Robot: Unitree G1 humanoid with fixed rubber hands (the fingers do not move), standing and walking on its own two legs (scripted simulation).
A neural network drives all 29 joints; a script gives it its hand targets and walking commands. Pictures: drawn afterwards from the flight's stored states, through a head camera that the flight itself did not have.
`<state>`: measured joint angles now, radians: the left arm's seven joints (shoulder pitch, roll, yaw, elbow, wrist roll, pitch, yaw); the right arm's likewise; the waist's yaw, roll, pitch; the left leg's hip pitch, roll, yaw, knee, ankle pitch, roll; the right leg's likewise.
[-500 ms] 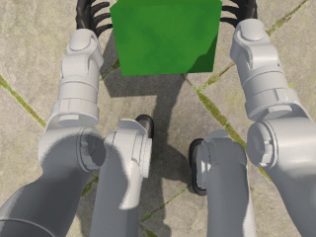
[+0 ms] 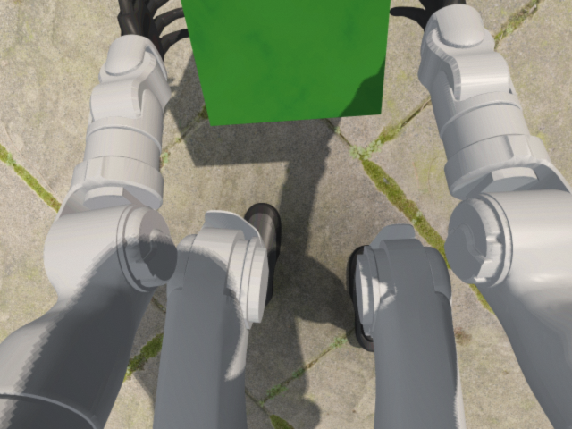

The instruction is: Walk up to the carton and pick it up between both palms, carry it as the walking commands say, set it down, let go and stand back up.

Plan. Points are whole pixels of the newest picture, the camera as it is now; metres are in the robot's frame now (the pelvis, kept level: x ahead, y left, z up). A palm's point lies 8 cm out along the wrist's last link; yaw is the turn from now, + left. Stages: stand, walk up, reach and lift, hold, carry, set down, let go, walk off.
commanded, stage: set down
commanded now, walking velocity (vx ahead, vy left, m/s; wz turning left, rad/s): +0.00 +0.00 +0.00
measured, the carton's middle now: (291, 44) +0.54 +0.08 -0.27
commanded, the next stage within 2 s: none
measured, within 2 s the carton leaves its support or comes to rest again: rests again in 1.66 s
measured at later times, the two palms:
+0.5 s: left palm (144, 33) +0.51 +0.24 -0.15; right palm (440, 5) +0.56 -0.09 -0.16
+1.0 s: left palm (144, 29) +0.52 +0.24 -0.16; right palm (440, 0) +0.56 -0.09 -0.16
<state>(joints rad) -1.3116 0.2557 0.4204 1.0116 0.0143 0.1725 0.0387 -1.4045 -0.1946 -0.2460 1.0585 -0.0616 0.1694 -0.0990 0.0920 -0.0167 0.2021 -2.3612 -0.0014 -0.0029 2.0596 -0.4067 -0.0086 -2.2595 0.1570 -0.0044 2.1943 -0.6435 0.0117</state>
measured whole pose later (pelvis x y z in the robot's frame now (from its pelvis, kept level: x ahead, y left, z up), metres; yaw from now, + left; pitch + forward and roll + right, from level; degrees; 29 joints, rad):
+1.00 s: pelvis +0.01 +0.00 +0.00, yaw +0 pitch +42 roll +1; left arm -1.32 0.27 0.51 1.04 0.06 0.11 -0.04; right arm -1.41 -0.18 -0.32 1.03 -0.16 0.12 -0.03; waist 0.08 0.00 0.21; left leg -2.37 0.00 0.00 2.08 -0.45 -0.01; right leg -2.26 0.15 0.00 2.22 -0.69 0.01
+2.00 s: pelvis +0.00 +0.01 -0.01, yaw -1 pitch +37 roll +0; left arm -1.36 0.39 0.26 1.26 -0.20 -0.03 0.07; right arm -1.45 -0.35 -0.01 1.16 0.17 0.06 -0.09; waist 0.07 0.00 0.34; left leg -2.34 0.03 0.02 2.12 -0.41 0.02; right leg -2.24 0.11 -0.02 2.24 -0.65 0.00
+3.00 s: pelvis +0.03 +0.01 +0.17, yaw +0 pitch +47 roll -1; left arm -0.96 0.29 0.31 0.81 -0.11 0.15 0.01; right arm -1.05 -0.29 -0.17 0.85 0.03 0.19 -0.03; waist 0.08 -0.02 -0.14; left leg -1.93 -0.01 0.00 1.49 -0.38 0.01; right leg -1.83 0.08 0.01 1.58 -0.56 0.00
